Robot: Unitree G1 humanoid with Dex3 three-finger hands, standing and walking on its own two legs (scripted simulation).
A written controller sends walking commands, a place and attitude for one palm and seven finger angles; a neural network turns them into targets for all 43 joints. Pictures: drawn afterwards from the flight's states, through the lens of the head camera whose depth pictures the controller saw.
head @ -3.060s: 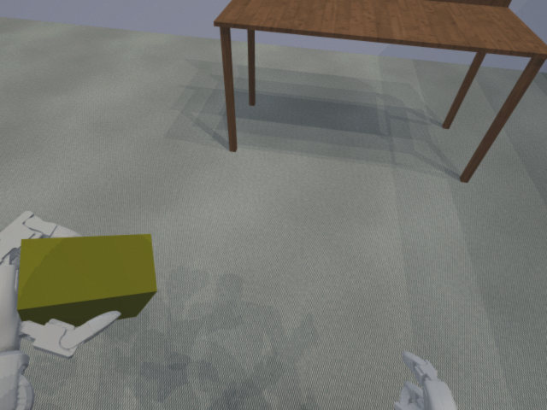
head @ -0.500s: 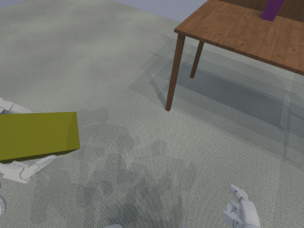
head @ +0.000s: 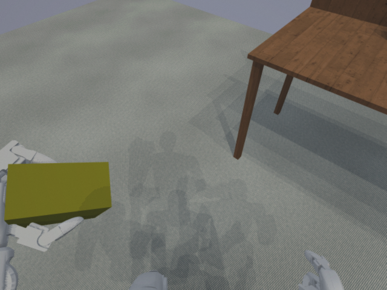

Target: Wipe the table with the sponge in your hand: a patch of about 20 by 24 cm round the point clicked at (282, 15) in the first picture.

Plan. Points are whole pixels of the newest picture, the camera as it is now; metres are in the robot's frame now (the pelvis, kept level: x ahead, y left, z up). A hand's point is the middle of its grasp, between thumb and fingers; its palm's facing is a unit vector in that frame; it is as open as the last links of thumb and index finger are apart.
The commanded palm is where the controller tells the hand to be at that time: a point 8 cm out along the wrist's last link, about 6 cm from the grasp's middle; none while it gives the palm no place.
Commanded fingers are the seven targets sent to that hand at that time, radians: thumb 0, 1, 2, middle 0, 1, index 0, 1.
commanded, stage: walk to a spot facing it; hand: left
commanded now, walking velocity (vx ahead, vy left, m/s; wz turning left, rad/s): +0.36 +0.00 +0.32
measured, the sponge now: (74, 195) +0.23 +0.19 +0.15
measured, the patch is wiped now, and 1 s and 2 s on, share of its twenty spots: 0.00 0.00 0.00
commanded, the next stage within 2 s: turn to face it in 0.98 s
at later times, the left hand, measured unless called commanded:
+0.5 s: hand (63, 138) +0.32 +0.24 +0.18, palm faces +0.50 -0.70 -0.51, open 10.6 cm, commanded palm +0.27 +0.27 +0.18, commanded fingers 0.00 0.10 1.30 -1.20 -1.60 -1.20 -1.60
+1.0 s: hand (44, 111) +0.39 +0.30 +0.17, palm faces +0.65 -0.63 -0.43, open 10.6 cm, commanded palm +0.30 +0.31 +0.18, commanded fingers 0.00 0.10 1.30 -1.20 -1.60 -1.20 -1.60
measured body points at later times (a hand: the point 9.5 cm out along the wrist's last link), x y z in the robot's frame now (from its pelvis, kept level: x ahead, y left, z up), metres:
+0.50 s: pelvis +0.14 -0.03 -0.02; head +0.16 -0.05 +0.43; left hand +0.29 +0.27 +0.21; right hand +0.32 -0.19 -0.13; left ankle +0.10 +0.12 -0.73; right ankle +0.22 -0.13 -0.74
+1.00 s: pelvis +0.25 +0.00 -0.02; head +0.28 +0.03 +0.43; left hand +0.35 +0.33 +0.20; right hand +0.49 -0.17 -0.09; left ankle +0.25 +0.12 -0.74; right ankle +0.26 -0.14 -0.65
